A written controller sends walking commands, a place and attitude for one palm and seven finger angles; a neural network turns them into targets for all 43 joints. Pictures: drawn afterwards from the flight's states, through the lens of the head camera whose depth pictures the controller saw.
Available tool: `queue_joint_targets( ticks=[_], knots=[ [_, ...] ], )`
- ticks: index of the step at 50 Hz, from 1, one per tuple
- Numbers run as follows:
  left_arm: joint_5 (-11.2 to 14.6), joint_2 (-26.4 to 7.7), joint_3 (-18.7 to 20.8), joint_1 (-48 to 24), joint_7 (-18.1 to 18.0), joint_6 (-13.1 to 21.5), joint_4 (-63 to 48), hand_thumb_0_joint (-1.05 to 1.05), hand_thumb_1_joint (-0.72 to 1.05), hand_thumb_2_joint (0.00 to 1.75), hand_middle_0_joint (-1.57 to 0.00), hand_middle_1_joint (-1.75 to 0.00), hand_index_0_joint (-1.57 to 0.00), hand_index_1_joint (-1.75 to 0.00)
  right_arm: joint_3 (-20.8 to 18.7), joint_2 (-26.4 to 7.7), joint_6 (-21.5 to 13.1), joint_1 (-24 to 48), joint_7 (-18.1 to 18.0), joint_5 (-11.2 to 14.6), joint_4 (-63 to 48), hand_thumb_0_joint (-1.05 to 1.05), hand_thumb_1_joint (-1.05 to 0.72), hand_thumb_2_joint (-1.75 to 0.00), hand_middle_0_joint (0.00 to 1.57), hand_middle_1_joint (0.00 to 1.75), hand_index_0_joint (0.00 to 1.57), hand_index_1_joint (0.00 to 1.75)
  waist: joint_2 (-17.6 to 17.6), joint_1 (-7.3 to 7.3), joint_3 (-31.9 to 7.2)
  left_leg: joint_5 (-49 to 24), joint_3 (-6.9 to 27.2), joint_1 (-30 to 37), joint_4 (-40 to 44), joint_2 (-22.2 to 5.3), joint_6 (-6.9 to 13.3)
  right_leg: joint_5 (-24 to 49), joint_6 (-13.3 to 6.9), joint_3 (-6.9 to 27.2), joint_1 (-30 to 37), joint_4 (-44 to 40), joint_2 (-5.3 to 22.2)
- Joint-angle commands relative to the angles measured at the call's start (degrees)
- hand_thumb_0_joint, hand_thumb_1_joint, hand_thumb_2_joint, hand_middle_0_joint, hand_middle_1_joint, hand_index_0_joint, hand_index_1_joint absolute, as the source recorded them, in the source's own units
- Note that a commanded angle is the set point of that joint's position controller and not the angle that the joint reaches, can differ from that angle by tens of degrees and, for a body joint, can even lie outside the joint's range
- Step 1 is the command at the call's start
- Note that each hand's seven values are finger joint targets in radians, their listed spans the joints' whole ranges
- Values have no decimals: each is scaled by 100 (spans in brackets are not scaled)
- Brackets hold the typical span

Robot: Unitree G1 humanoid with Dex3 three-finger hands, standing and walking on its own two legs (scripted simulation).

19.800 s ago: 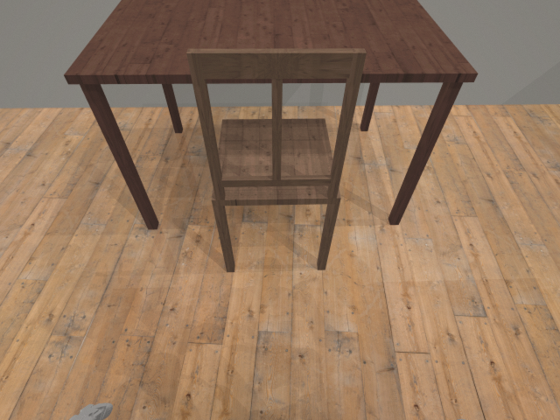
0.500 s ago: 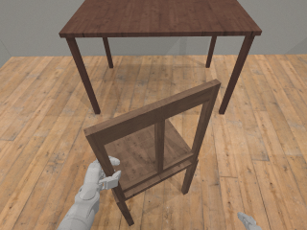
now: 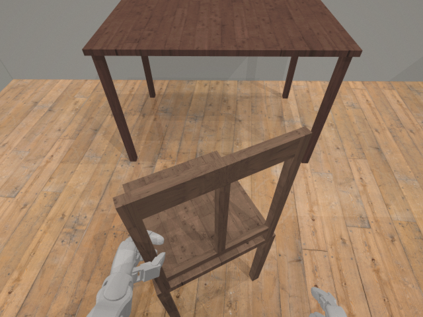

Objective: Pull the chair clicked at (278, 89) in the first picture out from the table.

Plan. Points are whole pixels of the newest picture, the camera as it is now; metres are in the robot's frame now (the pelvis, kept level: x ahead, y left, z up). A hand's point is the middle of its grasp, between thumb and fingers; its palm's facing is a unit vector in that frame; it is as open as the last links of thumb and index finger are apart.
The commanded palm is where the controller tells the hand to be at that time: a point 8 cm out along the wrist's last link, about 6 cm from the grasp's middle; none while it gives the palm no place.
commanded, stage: stop walking, hand still on the chair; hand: left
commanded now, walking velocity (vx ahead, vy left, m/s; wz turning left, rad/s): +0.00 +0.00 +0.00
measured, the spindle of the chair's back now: (221, 221) +0.35 +0.00 -0.08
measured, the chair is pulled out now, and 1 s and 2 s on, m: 0.60 0.60 0.60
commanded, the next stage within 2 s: open the thumb and straighten the fingers in 0.12 s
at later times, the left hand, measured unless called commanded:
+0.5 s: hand (149, 259) +0.25 +0.15 -0.07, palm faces +0.02 -0.98 -0.18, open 9.1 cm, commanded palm +0.22 +0.20 -0.05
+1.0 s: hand (147, 255) +0.26 +0.16 -0.07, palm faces +0.03 -0.98 -0.18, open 17.2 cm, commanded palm +0.23 +0.20 -0.05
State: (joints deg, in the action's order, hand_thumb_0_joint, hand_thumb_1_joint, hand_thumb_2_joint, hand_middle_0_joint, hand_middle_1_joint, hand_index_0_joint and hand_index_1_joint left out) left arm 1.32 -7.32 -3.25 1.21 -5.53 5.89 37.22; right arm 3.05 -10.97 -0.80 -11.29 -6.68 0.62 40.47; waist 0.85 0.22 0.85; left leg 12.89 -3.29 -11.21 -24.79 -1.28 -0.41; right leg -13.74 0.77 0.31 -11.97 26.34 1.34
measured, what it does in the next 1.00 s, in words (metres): stands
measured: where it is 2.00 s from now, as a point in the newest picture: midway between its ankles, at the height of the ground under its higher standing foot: outside the picture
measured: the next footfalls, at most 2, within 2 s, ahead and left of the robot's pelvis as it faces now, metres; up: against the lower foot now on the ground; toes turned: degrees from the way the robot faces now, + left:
none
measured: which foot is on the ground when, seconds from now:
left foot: down 0.00-1.00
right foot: down 0.00-1.00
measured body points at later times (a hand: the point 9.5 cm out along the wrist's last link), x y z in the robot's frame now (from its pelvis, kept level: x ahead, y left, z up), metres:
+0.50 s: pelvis -0.01 +0.00 -0.02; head +0.02 -0.01 +0.43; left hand +0.24 +0.20 -0.05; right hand +0.15 -0.25 -0.11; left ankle +0.00 +0.12 -0.74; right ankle +0.00 -0.13 -0.74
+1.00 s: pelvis +0.01 -0.01 -0.03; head +0.04 -0.03 +0.41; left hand +0.25 +0.21 -0.06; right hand +0.18 -0.25 -0.13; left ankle +0.00 +0.12 -0.74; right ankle +0.00 -0.13 -0.74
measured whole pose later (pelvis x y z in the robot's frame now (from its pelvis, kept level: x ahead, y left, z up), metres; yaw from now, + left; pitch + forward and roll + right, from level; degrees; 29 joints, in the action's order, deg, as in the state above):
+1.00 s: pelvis +0.01 -0.01 -0.03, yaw +3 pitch +8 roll +0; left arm 3.6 -11.3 -0.2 5.1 0.4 -8.0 16.6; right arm 1.6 -15.3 -7.1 -13.8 -3.5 1.7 33.5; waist 2.8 1.8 -4.7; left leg 22.1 0.6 -31.0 -45.0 -1.3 -1.0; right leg -23.5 0.0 -3.0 -29.6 45.1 1.8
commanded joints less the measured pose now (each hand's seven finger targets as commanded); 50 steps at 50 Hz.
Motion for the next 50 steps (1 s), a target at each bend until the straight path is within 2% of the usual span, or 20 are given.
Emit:
queue_joint_targets(
  ticks=[1, 11, 12, 13, 14, 15, 16, 18, 19, 22, 23, 29, 33, 36, 37, 39, 41, 44, 47, 50],
  knots=[
    [-103, -792, 225, -1068, -70, 281, -1227, 0, 90, 90, -50, -145, -50, -145, -291, -760, -288, 474, -102, 1, -798, 0, -90, -90, 20, 30, 20, 30, 80, 25, -1133, -1325, 510, 743, 273, -469, 147, 1389, -201, 356, 26, -400, 444],
    [-64, -921, 328, -992, -92, 235, -1518, 0, 90, 90, -50, -145, -50, -145, -303, -746, -222, 553, -124, 7, -879, 0, -90, -90, 20, 30, 20, 30, 152, 8, -1041, -1133, 473, 731, 334, -449, 138, 1307, -214, 390, 28, -576, 465],
    [71, -544, 66, -782, 104, -67, -921, 0, 78, 84, -50, -145, -50, -145, -386, -1025, -183, 237, 140, 231, -772, 0, -90, -90, 20, 30, 20, 30, -682, 422, -736, -855, 381, -34, 165, -242, 122, 1049, -165, -202, -111, -185, 169],
    [107, -789, 285, -1260, 215, -11, -1601, 0, 66, 78, -50, -145, -50, -145, -426, -1060, -241, 376, 244, 237, -957, 0, -90, -90, 20, 30, 20, 30, -848, 257, -958, -753, 362, -294, 18, -154, 166, 1060, -182, -199, -77, -84, 123],
    [100, -939, 437, -1306, 277, 31, -1762, 0, 54, 73, -50, -145, -50, -145, -468, -1057, -288, 445, 263, 219, -1011, 0, -90, -90, 20, 30, 20, 30, -661, 241, -1067, -705, 305, -299, -100, -110, 190, 1031, -201, -159, -111, -6, 112],
    [91, -1139, 574, -1072, 294, 38, -1808, 0, 42, 67, -50, -145, -50, -145, -485, -1054, -324, 398, 304, 215, -1019, 0, -90, -90, 20, 30, 20, 30, -159, 170, -1076, -619, 297, -346, -163, -65, 170, 911, -228, -127, -145, 54, 108],
    [103, -1044, 540, -882, 314, 37, -1983, 0, 30, 61, -50, -145, -50, -145, -487, -1008, -372, 371, 365, 205, -1074, 0, -90, -90, 20, 30, 20, 30, 233, 131, -1227, -549, 255, -339, -251, -17, 141, 779, -238, -135, -212, 97, 92],
    [94, -787, 275, -998, 361, -19, -2137, 0, 5, 49, -50, -145, -50, -145, -439, -976, -459, 396, 440, 195, -1145, 0, -90, -90, 20, 30, 20, 30, 519, 186, -1204, -358, 252, -480, -394, 13, 115, 525, -255, -190, -481, 206, 66],
    [81, -704, 201, -1066, 367, -50, -2157, 0, -7, 43, -50, -145, -50, -145, -439, -960, -492, 388, 457, 193, -1174, 0, -90, -90, 20, 30, 20, 30, 530, 213, -1192, -253, 264, -555, -468, 19, 116, 397, -252, -212, -613, 269, 51],
    [124, -687, 235, -936, 381, -265, -1967, 0, -43, 26, -47, -138, -47, -138, -462, -1049, -554, 325, 480, 203, -1223, 0, -90, -90, 20, 30, 20, 30, -34, 247, -1177, 99, 323, -899, -663, 25, 148, 99, -197, -268, -896, 431, 9],
    [134, -1209, 697, -1222, 340, -294, -2163, 0, -55, 20, -45, -130, -45, -130, -493, -1134, -549, 309, 452, 204, -1212, 0, -90, -90, 20, 30, 20, 30, -43, 201, -1360, 140, 319, -921, -712, 44, 160, 79, -191, -219, -856, 466, 10],
    [208, -734, 384, -944, 459, -564, -2385, 0, -55, 20, -30, -87, -30, -87, -480, -1106, -736, 232, 384, 176, -1369, 0, -90, -90, 20, 30, 20, 30, -280, 213, -1694, -212, 344, -983, -1005, 45, 150, 407, -154, -314, -1003, 836, -13],
    [224, -824, 456, -798, 495, -729, -2535, 0, -55, 20, -20, -58, -20, -58, -466, -1141, -815, 170, 356, 158, -1415, 0, -90, -90, 20, 30, 20, 30, -377, 213, -1658, -257, 359, -1156, -1172, 66, 154, 478, -134, -333, -1119, 984, -18],
    [163, -921, 501, -771, 456, -803, -2775, 0, -55, 20, -13, -36, -13, -36, -449, -1136, -864, 140, 333, 149, -1457, 0, -90, -90, 20, 30, 20, 30, -181, 198, -1644, -343, 376, -1206, -1247, 76, 151, 511, -149, -330, -1191, 1086, -8],
    [134, -1224, 767, -1047, 413, -813, -2771, 0, -55, 20, -10, -29, -10, -29, -450, -1160, -856, 81, 308, 134, -1413, 0, -90, -90, 20, 30, 20, 30, -221, 230, -1615, -347, 391, -1245, -1303, 81, 156, 552, -141, -311, -1255, 1117, -14],
    [126, -1146, 749, -766, 419, -836, -2900, 0, -55, 20, -5, -14, -5, -14, -459, -1122, -873, 52, 289, 123, -1477, 0, -90, -90, 20, 30, 20, 30, -259, 188, -1714, -478, 360, -1235, -1366, 84, 165, 699, -131, -305, -1204, 1174, -10],
    [127, -1000, 576, -731, 443, -845, -3104, 0, -55, 20, 0, 0, 0, 0, -431, -1088, -907, 62, 284, 125, -1510, 0, -90, -90, 20, 30, 20, 30, 7, 193, -1796, -579, 354, -1164, -1399, 96, 156, 769, -148, -311, -1184, 1220, 3],
    [170, -974, 534, -559, 482, -935, -3174, 0, -55, 20, 0, 0, 0, 0, -429, -1094, -949, 18, 275, 132, -1519, 0, -90, -90, 20, 30, 20, 30, -17, 231, -1814, -592, 368, -1166, -1475, 79, 154, 792, -138, -330, -1233, 1239, 0],
    [232, -1006, 587, -287, 544, -1078, -3106, 0, -55, 20, 0, 0, 0, 0, -430, -1136, -966, -20, 247, 123, -1547, 0, -90, -90, 20, 30, 20, 30, -318, 220, -1803, -636, 373, -1313, -1546, 101, 178, 971, -117, -338, -1157, 1265, 0],
    [211, -1043, 562, -385, 581, -1159, -3249, 0, -55, 20, 0, 0, 0, 0, -420, -1141, -967, -13, 239, 135, -1583, 0, -90, -90, 20, 30, 20, 30, -155, 249, -1721, -602, 371, -1348, -1569, 111, 175, 943, -125, -331, -1228, 1270, 15]
  ],
)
